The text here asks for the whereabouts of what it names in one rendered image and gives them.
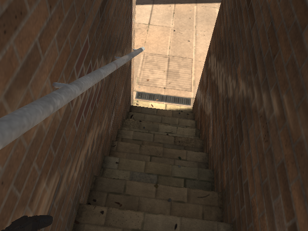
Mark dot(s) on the stairs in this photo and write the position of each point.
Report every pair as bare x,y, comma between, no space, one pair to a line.
156,177

